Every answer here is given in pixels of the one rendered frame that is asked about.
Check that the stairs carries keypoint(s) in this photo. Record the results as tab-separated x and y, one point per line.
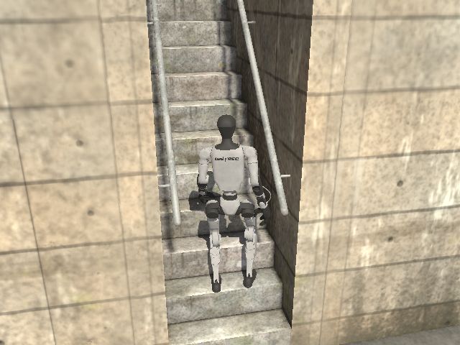
202	85

